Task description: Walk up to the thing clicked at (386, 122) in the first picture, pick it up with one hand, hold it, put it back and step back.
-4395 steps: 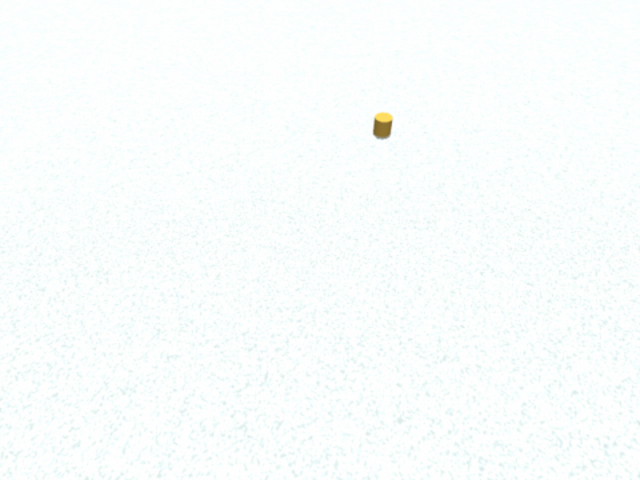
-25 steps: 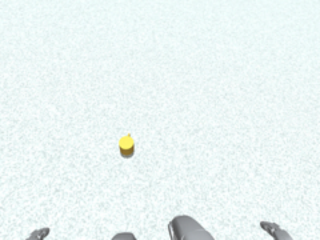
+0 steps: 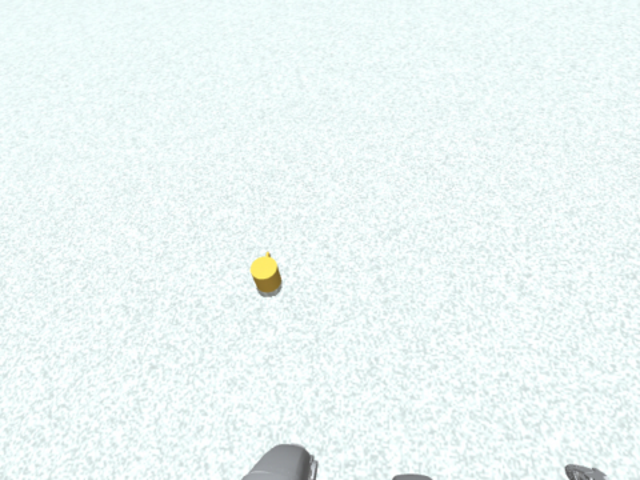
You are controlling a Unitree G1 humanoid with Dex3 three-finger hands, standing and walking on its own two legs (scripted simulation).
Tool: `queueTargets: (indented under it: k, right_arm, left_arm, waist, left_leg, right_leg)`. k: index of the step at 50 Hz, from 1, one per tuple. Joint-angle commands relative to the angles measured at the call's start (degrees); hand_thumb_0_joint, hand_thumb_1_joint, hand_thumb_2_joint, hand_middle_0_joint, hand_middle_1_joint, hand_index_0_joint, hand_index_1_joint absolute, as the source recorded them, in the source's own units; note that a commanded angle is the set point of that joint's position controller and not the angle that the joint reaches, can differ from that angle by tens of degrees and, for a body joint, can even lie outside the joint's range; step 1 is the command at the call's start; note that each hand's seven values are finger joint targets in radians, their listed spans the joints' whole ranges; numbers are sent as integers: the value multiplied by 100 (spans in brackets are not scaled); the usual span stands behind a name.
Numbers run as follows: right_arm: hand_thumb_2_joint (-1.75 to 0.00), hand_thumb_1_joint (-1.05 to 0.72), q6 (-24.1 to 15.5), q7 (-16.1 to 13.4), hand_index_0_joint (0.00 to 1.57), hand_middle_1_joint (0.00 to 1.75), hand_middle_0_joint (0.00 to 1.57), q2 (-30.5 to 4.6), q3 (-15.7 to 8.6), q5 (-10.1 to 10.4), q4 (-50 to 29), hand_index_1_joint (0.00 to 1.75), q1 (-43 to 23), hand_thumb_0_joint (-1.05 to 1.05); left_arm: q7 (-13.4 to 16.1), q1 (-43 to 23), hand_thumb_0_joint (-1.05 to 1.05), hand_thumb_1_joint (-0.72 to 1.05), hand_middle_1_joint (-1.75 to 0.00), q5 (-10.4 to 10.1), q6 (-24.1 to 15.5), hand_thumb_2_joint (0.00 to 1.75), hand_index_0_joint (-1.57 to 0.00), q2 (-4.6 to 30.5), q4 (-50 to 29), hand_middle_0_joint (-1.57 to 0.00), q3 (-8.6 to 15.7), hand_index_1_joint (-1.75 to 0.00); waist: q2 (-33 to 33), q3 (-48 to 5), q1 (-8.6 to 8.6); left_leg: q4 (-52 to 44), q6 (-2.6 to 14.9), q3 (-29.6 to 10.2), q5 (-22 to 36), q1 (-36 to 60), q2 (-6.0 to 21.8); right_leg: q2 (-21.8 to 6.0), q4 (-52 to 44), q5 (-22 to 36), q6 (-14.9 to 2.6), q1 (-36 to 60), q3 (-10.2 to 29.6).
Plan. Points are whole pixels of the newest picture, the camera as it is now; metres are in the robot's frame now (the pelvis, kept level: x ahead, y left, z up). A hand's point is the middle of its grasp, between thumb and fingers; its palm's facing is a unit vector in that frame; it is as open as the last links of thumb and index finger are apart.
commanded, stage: step back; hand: left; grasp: from above
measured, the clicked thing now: (266, 270) +0.84 +0.26 -0.72
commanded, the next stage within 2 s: stand in 1.80 s
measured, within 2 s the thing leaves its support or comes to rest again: neither
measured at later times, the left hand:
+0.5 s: hand out of the picture -0.08 +0.25 -0.17, palm faces +0.02 -0.93 -0.37, open 7.3 cm
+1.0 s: hand out of the picture -0.26 +0.24 -0.15, palm faces +0.12 -0.91 -0.41, open 7.3 cm
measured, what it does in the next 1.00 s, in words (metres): walks backwards: left foot, then right foot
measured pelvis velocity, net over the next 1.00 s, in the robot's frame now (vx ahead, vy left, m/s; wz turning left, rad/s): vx -0.30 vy -0.05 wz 0.10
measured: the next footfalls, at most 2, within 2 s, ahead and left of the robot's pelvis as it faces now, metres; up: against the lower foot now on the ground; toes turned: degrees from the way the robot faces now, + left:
left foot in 0.18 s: -0.06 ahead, +0.12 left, +0.00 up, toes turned +3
right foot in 0.54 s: -0.22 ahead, -0.16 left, +0.00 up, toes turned +4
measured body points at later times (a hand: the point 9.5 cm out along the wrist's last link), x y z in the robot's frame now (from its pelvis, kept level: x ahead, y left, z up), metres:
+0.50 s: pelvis -0.17 -0.03 -0.01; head -0.10 -0.01 +0.43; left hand -0.08 +0.29 -0.14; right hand -0.01 -0.34 -0.10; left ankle -0.10 +0.11 -0.73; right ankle -0.22 -0.18 -0.70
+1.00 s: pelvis -0.30 -0.05 -0.01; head -0.30 -0.05 +0.44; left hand -0.27 +0.28 -0.12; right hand -0.21 -0.34 -0.13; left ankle -0.32 +0.07 -0.73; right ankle -0.25 -0.17 -0.71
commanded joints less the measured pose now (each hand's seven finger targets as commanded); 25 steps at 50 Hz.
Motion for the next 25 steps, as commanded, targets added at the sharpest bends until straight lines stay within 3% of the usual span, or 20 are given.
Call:
queueTargets:
  k: [1,4,5,6,8,9,10,11,12,13,14,15,17,20,22,24,25]
  right_arm:
    - [-90,-90,-223,-66,20,30,20,-774,-165,-47,-517,30,-144,0]
    - [-90,-90,-260,-60,20,30,20,-756,-166,-95,-555,30,-51,0]
    - [-90,-90,-275,-47,20,30,20,-743,-168,-96,-490,30,180,0]
    - [-90,-90,-283,-33,20,30,20,-753,-186,-106,-375,30,376,0]
    - [-90,-90,-293,-12,20,30,20,-801,-259,-114,-183,30,745,0]
    - [-90,-90,-299,-15,20,30,20,-986,-331,-164,-250,30,637,0]
    - [-90,-90,-292,-14,20,30,20,-1497,-428,-230,-326,30,513,0]
    - [-90,-90,-264,16,20,30,20,-1909,-474,-204,-477,30,249,0]
    - [-90,-90,-302,-39,20,30,20,-2001,-504,-229,-549,30,-80,0]
    - [-90,-90,-317,-67,20,30,20,-1725,-451,-221,-571,30,-311,0]
    - [-90,-90,-312,-75,20,30,20,-1449,-344,-246,-630,30,-437,0]
    - [-90,-90,-313,-92,20,30,20,-1225,-282,-247,-660,30,-601,0]
    - [-90,-90,-310,-76,20,30,20,-1125,-259,-203,-608,30,-444,0]
    - [-90,-90,-237,-76,20,30,20,-1143,-298,-192,-606,30,-200,0]
    - [-90,-90,-184,-51,20,30,20,-1186,-303,-194,-605,30,-103,0]
    - [-90,-90,-100,-5,20,30,20,-1302,-309,-165,-656,30,-275,0]
    - [-90,-90,-56,17,20,30,20,-1347,-300,-130,-678,30,-374,0]
  left_arm:
    - [204,-150,0,90,-30,10,-196,90,-20,1304,-726,-20,378,-30]
    - [262,-75,0,90,-30,-30,-143,90,-20,1377,-786,-20,372,-30]
    - [268,-202,0,90,-30,-59,-127,90,-20,1414,-841,-20,363,-30]
    - [246,-341,0,90,-30,-107,-94,90,-20,1444,-858,-20,343,-30]
    - [186,-605,0,90,-30,-160,-4,90,-20,1457,-938,-20,274,-30]
    - [160,-572,0,90,-30,-168,23,90,-20,1276,-1021,-20,218,-30]
    - [138,-597,0,90,-30,-218,15,90,-20,1058,-1052,-20,170,-30]
    - [186,-1002,0,90,-30,-237,27,90,-20,1279,-1104,-20,290,-30]
    - [221,-1088,0,90,-30,-179,30,90,-20,1423,-1042,-20,323,-30]
    - [194,-970,0,90,-30,-176,46,90,-20,1501,-881,-20,350,-30]
    - [159,-807,0,90,-30,-233,59,90,-20,1393,-787,-20,364,-30]
    - [140,-576,0,90,-30,-273,60,90,-20,1281,-707,-20,331,-30]
    - [110,-424,0,90,-30,-233,30,90,-20,1285,-630,-20,329,-30]
    - [121,-498,0,90,-30,-188,-71,90,-20,1136,-654,-20,248,-30]
    - [129,-422,0,90,-30,-177,-144,90,-20,1094,-595,-20,194,-30]
    - [122,-194,0,90,-30,-193,-196,90,-20,1098,-419,-20,187,-30]
    - [117,-16,0,90,-30,-189,-224,90,-20,1129,-264,-20,203,-30]
  waist:
    - [-1261,-599,270]
    - [-1411,-950,335]
    - [-1491,-1106,238]
    - [-1399,-1224,161]
    - [-898,-1265,-83]
    - [-441,-1266,-26]
    - [723,-1156,29]
    - [1066,-904,-212]
    - [1187,-593,-239]
    - [794,-419,-99]
    - [463,-459,12]
    - [317,-446,174]
    - [359,-478,110]
    - [784,-659,-163]
    - [1006,-944,-231]
    - [1235,-1232,-170]
    - [1132,-1373,-74]
  left_leg:
    - [-803,-102,230,-494,-515,203]
    - [-1992,-14,458,-672,-78,573]
    - [-2663,68,504,-457,218,723]
    - [-3133,105,703,-82,605,675]
    - [-4386,225,943,1512,1449,577]
    - [-4437,429,164,2051,1897,1078]
    - [-4460,950,-1345,2967,2146,2230]
    - [-4578,1813,-1954,3331,1367,2988]
    - [-4742,2170,-2434,3165,598,3389]
    - [-4657,2060,-1823,3109,393,3121]
    - [-4395,1765,-1049,3602,811,2616]
    - [-4223,1494,-517,3779,1027,2256]
    - [-4109,1408,-354,3609,1468,2103]
    - [-3795,1594,-354,3928,2315,2202]
    - [-3567,1628,-233,4123,2704,2172]
    - [-3384,1448,-90,3883,2546,2069]
    - [-3206,1319,56,3653,2313,1936]
  right_leg:
    - [-1144,-824,2158,-994,1460,977]
    - [-1462,-480,3104,-1131,1875,1175]
    - [-1457,-282,3246,-1053,1924,1178]
    - [-1363,-75,3190,-971,1779,1009]
    - [-1065,345,2495,-632,1124,667]
    - [-793,614,1676,-383,407,579]
    - [-15,1506,159,-63,-680,74]
    - [450,2516,-1999,41,-807,286]
    - [300,3417,-2174,67,-644,824]
    - [417,3815,-1925,55,-558,1003]
    - [600,3934,-1656,42,-788,1031]
    - [647,3992,-1408,23,-1007,1048]
    - [720,3861,-1191,93,-1162,885]
    - [432,2501,-1478,334,-1186,591]
    - [283,1424,-1417,357,-983,291]
    - [222,303,-1035,276,-380,-46]
    - [276,-332,-495,244,79,-215]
